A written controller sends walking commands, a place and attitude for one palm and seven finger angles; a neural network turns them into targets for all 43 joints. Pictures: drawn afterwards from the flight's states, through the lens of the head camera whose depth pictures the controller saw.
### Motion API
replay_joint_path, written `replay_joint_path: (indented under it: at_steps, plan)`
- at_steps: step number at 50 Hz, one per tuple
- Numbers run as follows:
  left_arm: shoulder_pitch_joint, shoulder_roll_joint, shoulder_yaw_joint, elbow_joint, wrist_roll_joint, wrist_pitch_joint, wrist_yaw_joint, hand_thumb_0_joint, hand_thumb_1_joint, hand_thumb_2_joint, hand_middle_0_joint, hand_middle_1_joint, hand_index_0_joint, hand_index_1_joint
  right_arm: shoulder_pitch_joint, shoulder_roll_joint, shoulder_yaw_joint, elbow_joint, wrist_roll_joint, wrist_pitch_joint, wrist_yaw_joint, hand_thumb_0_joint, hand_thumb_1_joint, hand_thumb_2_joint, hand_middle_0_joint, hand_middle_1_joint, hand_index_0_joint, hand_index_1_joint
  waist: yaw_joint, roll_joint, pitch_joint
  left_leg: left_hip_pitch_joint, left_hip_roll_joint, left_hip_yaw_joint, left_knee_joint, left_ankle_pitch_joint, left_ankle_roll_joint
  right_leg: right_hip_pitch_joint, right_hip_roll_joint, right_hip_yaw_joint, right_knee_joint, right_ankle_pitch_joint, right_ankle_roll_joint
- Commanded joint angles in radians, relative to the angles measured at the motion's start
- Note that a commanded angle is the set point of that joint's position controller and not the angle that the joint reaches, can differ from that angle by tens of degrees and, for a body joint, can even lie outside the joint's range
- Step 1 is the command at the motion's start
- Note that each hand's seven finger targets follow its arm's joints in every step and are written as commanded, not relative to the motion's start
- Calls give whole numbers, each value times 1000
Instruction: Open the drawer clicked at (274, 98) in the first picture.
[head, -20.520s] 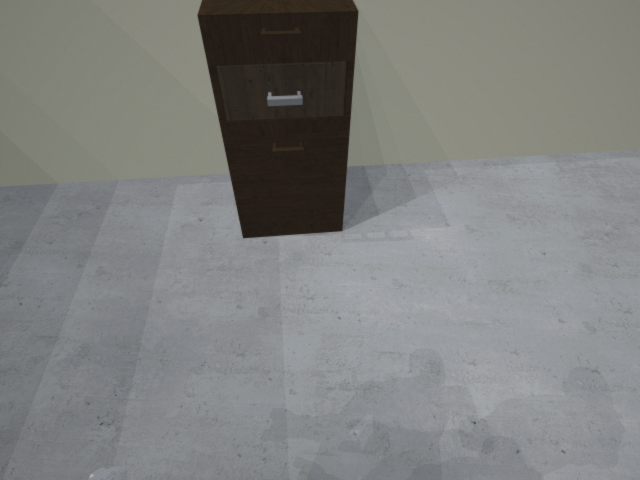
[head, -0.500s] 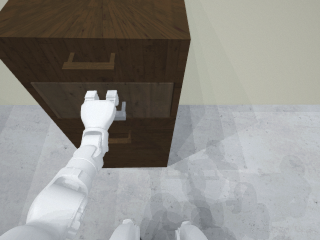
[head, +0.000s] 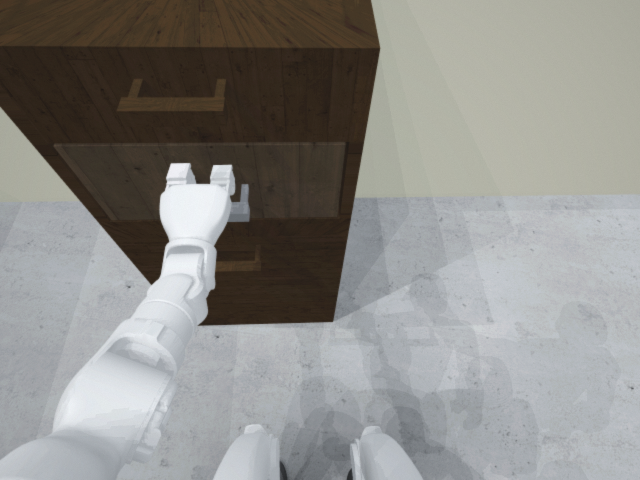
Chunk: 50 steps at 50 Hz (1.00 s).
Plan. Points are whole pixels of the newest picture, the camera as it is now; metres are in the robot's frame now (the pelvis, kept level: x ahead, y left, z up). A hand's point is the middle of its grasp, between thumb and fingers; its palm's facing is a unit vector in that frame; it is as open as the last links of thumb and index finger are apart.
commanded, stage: lower the fingers behind the handle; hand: left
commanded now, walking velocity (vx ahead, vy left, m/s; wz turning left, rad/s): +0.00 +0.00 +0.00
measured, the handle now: (213, 201) +0.51 +0.14 -0.02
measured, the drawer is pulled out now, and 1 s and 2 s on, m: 0.00 0.00 0.00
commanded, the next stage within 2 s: lift the fingers back up to retry in 0.08 s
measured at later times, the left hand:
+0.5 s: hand (204, 224) +0.46 +0.15 +0.00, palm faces +0.00 -0.05 -1.00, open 13.9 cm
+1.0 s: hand (197, 209) +0.45 +0.15 +0.04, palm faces -0.03 -0.05 -1.00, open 13.9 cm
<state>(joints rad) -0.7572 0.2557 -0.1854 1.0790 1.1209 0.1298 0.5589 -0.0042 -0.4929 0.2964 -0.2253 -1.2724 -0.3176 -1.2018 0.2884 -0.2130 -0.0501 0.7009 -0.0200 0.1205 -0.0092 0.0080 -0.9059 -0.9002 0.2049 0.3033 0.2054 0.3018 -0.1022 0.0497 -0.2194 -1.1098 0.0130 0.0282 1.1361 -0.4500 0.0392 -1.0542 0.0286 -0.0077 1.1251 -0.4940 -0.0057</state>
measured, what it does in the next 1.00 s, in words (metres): rises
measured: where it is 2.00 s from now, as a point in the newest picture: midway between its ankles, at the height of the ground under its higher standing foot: outside the picture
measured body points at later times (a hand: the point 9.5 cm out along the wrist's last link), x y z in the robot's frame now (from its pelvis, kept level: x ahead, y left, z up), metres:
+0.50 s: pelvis +0.02 +0.00 +0.02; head +0.11 -0.01 +0.46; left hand +0.45 +0.15 +0.05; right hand +0.07 -0.26 -0.11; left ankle +0.04 +0.10 -0.64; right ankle +0.02 -0.12 -0.64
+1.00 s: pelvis +0.05 -0.01 +0.05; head +0.11 -0.02 +0.50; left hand +0.45 +0.15 +0.10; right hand +0.14 -0.27 -0.08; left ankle +0.04 +0.10 -0.64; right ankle +0.02 -0.12 -0.64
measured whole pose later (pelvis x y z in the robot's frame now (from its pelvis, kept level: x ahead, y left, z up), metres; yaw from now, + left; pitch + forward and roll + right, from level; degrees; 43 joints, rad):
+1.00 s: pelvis +0.05 -0.01 +0.05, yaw +0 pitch +16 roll +0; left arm -0.52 0.23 -0.20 0.85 1.09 0.09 0.44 0.00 -0.49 0.30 -0.32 -1.20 -0.32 -1.20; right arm 0.25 -0.22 -0.08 0.65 0.00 0.17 -0.01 0.01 -0.91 -0.90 0.20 0.30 0.20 0.30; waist -0.04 0.05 -0.18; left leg -0.71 0.01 0.03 0.83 -0.40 0.02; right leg -0.66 0.03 0.00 0.82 -0.44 -0.02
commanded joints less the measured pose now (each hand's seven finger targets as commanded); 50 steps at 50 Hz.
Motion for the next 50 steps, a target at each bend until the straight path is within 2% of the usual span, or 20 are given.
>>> replay_joint_path:
  at_steps: [1, 9, 12, 14, 15, 19, 21, 24, 28, 30, 31, 34, 37, 38, 40, 42, 43, 45, 48, 50]
  plan:
    - [-297, 97, 35, -91, -11, -14, -10, 0, -500, 300, -300, -1200, -300, -1200, 92, -159, -50, -68, -3, -24, -15, 0, -900, -900, 200, 300, 200, 300, -36, -68, -314, 340, -18, -44, -133, 141, 5, 83, 29, -22, -185, 140, -37]
    - [-286, 93, 40, -100, -11, -20, -2, 0, -500, 300, -300, -1200, -300, -1200, 91, -155, -52, -67, -5, -28, -11, 0, -900, -900, 200, 300, 200, 300, -27, -56, -327, 342, -20, -41, -129, 160, 3, 95, 30, -21, -183, 155, -40]
    - [-321, 117, 46, -168, -9, -18, 7, 0, -500, 300, -300, -1200, -300, -1200, 88, -156, -55, -73, -2, -22, -13, 0, -900, -900, 200, 300, 200, 300, -20, -23, -373, 402, -19, -40, -146, 186, 1, 123, 32, -18, -197, 174, -38]
    - [-352, 100, 37, -214, -15, -19, 8, 0, -500, 300, -300, -1200, -300, -1200, 90, -151, -61, -70, -3, -19, -11, 0, -900, -900, 200, 300, 200, 300, -25, -12, -394, 456, -15, -44, -158, 227, -1, 144, 33, -24, -207, 205, -38]
    - [-331, 124, 57, -229, -15, -22, 9, 0, -500, 300, -300, -1200, -300, -1200, 91, -152, -60, -73, -1, -16, -13, 0, -900, -900, 200, 300, 200, 300, -12, -15, -419, 474, -15, -42, -164, 248, 0, 171, 35, -21, -212, 224, -37]
    - [-332, 135, 62, -276, -16, -37, 12, 0, -500, 300, -300, -1200, -300, -1200, 82, -145, -59, -75, 1, -10, -21, 0, -900, -900, 200, 300, 200, 300, -13, -23, -396, 497, -17, -35, -192, 278, 2, 229, 36, -18, -248, 264, -35]
    - [-334, 181, 95, -299, -4, -49, 23, 0, -500, 300, -300, -1200, -300, -1200, 83, -147, -61, -70, 2, -11, -27, 0, -900, -900, 200, 300, 200, 300, -8, -23, -387, 505, -17, -30, -202, 286, 4, 250, 35, -13, -261, 280, -33]
    - [-300, 184, 107, -335, -6, -56, 30, 0, -500, 300, -300, -1200, -300, -1200, 72, -142, -63, -78, 0, -10, -26, 0, -900, -900, 200, 300, 200, 300, 10, -12, -408, 551, -19, -25, -222, 343, 0, 305, 37, -15, -274, 335, -36]
    - [-254, 98, 38, -324, -16, -23, 17, 0, -500, 300, -300, -1200, -300, -1200, 66, -138, -67, -79, 6, 0, -13, 0, -900, -900, 200, 300, 200, 300, 4, -4, -355, 596, -19, -15, -256, 378, -3, 325, 41, -20, -312, 370, -38]
    - [-232, 96, 32, -322, -24, -9, -4, 0, -500, 300, -300, -1200, -300, -1200, 61, -139, -66, -85, 11, 9, -12, 0, -900, -900, 200, 300, 200, 300, 9, -32, -359, 613, -21, -14, -276, 399, -3, 366, 42, -19, -327, 399, -36]
    - [-232, 94, 28, -329, -30, -5, -15, 0, -500, 300, -300, -1200, -300, -1200, 63, -142, -66, -87, 13, 13, -13, 0, -900, -900, 200, 300, 200, 300, 7, -31, -327, 617, -21, -13, -287, 407, -2, 377, 41, -20, -338, 411, -39]
    - [-225, 107, 34, -397, -45, -22, -45, 0, -500, 300, -300, -1200, -300, -1200, 51, -142, -66, -104, 14, 17, -18, 0, -900, -900, 200, 300, 200, 300, 16, -34, -354, 659, -25, -10, -308, 446, 1, 442, 38, -14, -357, 462, -38]
    - [-158, 149, 72, -405, -26, -40, -52, 0, -500, 300, -300, -1200, -300, -1200, 35, -137, -63, -110, 17, 25, -22, 0, -900, -900, 200, 300, 200, 300, 39, -48, -325, 653, -29, 2, -324, 469, 4, 484, 35, -7, -372, 507, -36]
    - [-142, 133, 60, -411, -26, -39, -54, 0, -500, 300, -300, -1200, -300, -1200, 35, -137, -61, -116, 16, 26, -21, 0, -900, -900, 200, 300, 200, 300, 38, -57, -313, 649, -31, 2, -331, 470, 4, 498, 35, -9, -377, 516, -37]
    - [-135, 151, 72, -383, -9, -37, -53, 0, -500, 300, -300, -1200, -300, -1200, 25, -134, -59, -116, 20, 29, -19, 0, -900, -900, 200, 300, 200, 300, 43, -61, -284, 635, -32, 6, -342, 463, 1, 499, 34, -5, -381, 510, -37]
    - [-96, 92, 34, -354, -14, -26, -57, 0, -500, 300, -300, -1200, -300, -1200, 20, -134, -59, -120, 22, 29, -11, 0, -900, -900, 200, 300, 200, 300, 39, -79, -251, 632, -33, 7, -347, 456, 1, 487, 35, -8, -392, 506, -38]
    - [-98, 92, 35, -358, -19, -23, -60, 0, -500, 300, -300, -1200, -300, -1200, 21, -138, -63, -121, 20, 30, -9, 0, -900, -900, 200, 300, 200, 300, 36, -82, -247, 639, -31, 9, -348, 463, 1, 492, 33, -7, -393, 518, -39]
    - [-118, 76, 18, -396, -23, -31, -71, 0, -500, 300, -300, -1200, -300, -1200, 11, -134, -65, -131, 21, 31, -4, 0, -900, -900, 200, 300, 200, 300, 39, -71, -296, 661, -34, 13, -343, 486, 2, 512, 30, 0, -390, 547, -36]
    - [-121, 86, 25, -426, -21, -53, -77, 0, -500, 300, -300, -1200, -300, -1200, 8, -134, -68, -132, 17, 30, -8, 0, -900, -900, 200, 300, 200, 300, 34, -60, -285, 668, -35, 10, -338, 488, 3, 510, 28, 0, -386, 554, -38]
    - [-133, 127, 59, -460, -14, -79, -71, 0, -500, 300, -300, -1200, -300, -1200, 3, -131, -67, -130, 15, 26, -10, 0, -900, -900, 200, 300, 200, 300, 44, -54, -320, 675, -34, 8, -330, 508, 4, 516, 26, 6, -376, 574, -36]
